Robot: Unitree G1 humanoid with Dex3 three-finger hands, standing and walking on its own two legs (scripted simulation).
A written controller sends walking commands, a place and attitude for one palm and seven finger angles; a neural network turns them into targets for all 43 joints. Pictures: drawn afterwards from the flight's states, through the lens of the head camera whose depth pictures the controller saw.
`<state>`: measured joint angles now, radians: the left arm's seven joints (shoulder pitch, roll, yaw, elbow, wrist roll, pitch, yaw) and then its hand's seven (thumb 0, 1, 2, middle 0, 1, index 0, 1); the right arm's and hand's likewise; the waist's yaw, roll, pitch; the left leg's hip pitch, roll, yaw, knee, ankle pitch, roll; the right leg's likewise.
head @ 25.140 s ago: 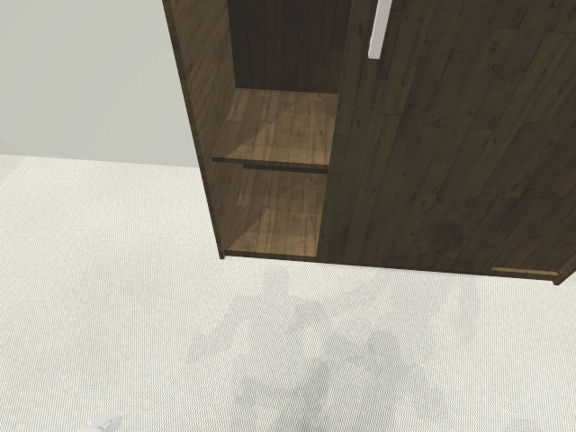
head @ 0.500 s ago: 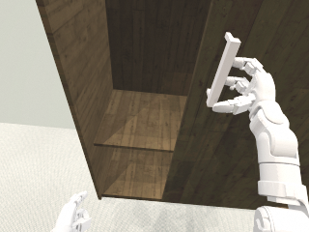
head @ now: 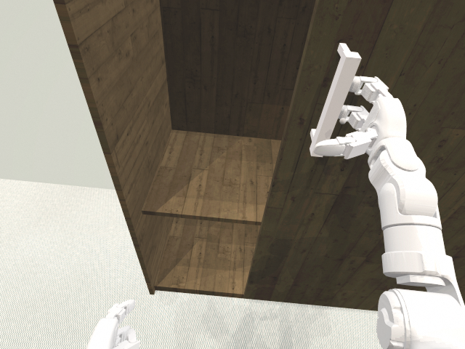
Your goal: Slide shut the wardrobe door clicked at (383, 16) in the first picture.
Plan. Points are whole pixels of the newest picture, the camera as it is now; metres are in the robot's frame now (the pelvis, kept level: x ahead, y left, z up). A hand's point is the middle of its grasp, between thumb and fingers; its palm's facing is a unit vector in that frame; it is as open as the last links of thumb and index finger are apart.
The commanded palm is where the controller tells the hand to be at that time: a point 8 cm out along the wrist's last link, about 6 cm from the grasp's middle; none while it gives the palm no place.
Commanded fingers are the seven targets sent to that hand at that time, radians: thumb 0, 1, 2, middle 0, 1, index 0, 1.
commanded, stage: move the hooked fingers beside the handle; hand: right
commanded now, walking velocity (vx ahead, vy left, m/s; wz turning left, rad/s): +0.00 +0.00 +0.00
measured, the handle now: (329, 103) +0.47 -0.13 +0.23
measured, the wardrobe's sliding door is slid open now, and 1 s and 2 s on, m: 0.38 0.38 0.38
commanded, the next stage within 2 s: none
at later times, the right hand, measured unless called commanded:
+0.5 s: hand (362, 131) +0.38 -0.16 +0.24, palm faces +0.07 +1.00 -0.02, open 14.0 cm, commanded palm +0.36 -0.21 +0.23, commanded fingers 0.00 0.50 -0.30 0.30 1.20 0.30 1.20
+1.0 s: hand (367, 132) +0.38 -0.17 +0.24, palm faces +0.05 +1.00 -0.04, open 14.0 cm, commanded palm +0.35 -0.22 +0.24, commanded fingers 0.00 0.50 -0.30 0.30 1.20 0.30 1.20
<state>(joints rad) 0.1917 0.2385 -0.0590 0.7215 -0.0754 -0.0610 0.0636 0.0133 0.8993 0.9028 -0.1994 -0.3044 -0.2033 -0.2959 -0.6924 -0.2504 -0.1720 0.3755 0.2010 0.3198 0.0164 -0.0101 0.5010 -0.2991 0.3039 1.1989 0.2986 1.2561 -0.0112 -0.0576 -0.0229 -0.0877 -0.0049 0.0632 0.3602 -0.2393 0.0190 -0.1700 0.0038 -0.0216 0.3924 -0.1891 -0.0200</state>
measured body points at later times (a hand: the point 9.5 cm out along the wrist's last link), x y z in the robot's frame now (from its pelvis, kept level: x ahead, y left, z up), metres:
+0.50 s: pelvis +0.01 +0.00 +0.00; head -0.02 +0.03 +0.45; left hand +0.20 +0.24 -0.08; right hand +0.37 -0.22 +0.24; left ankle -0.03 +0.10 -0.75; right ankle +0.02 -0.11 -0.75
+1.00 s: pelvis +0.01 +0.01 +0.00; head -0.02 +0.03 +0.45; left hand +0.19 +0.24 -0.09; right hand +0.37 -0.22 +0.24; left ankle -0.03 +0.10 -0.75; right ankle +0.02 -0.11 -0.75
